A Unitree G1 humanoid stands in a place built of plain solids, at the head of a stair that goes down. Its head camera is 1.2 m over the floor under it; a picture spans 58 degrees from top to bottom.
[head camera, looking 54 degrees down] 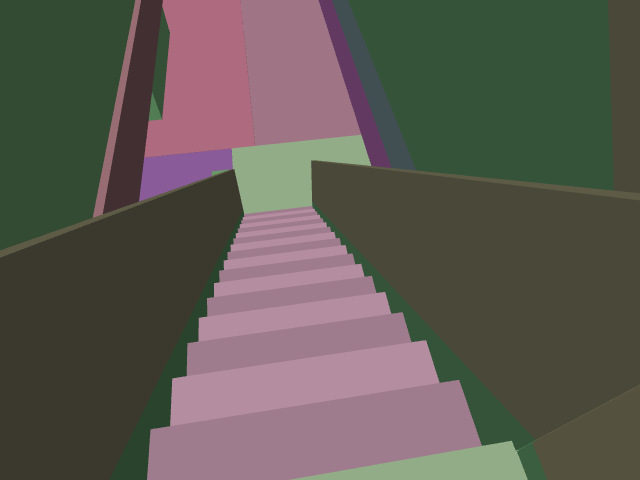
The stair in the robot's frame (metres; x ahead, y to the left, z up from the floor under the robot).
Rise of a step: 0.21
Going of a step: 0.23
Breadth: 0.99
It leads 9 degrees to the left of straight ahead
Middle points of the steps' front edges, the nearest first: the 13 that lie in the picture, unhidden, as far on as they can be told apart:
0.39 0.03 -0.21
0.62 0.07 -0.42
0.84 0.10 -0.63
1.07 0.14 -0.84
1.29 0.17 -1.05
1.52 0.21 -1.27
1.75 0.24 -1.48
1.97 0.28 -1.69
2.20 0.32 -1.90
2.43 0.35 -2.11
2.65 0.39 -2.32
2.88 0.42 -2.53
3.11 0.46 -2.74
